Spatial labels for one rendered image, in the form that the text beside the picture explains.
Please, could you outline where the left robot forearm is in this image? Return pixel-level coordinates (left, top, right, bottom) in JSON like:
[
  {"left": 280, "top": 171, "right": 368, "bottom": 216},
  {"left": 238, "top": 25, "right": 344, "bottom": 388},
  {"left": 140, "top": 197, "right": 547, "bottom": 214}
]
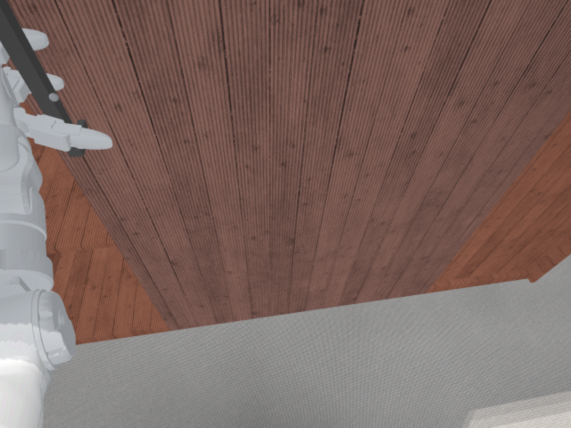
[{"left": 0, "top": 124, "right": 54, "bottom": 298}]

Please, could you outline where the left robot upper arm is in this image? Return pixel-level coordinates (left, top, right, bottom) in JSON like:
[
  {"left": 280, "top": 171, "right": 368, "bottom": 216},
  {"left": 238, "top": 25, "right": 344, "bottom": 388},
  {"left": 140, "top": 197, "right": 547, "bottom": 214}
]
[{"left": 0, "top": 289, "right": 76, "bottom": 428}]

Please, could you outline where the wardrobe door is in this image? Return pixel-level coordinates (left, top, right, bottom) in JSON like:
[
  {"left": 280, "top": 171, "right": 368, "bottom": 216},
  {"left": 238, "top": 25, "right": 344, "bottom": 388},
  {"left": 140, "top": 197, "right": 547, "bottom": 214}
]
[
  {"left": 435, "top": 111, "right": 571, "bottom": 282},
  {"left": 3, "top": 0, "right": 571, "bottom": 331}
]

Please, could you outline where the robot left hand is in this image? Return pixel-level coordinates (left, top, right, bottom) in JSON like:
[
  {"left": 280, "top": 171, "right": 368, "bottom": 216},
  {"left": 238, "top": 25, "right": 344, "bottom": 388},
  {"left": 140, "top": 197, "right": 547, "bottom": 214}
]
[{"left": 0, "top": 29, "right": 112, "bottom": 152}]

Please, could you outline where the handle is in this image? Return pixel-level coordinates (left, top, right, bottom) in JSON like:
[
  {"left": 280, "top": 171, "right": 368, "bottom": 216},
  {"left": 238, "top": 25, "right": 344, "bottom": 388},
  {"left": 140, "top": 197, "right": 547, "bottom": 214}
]
[{"left": 0, "top": 0, "right": 88, "bottom": 157}]

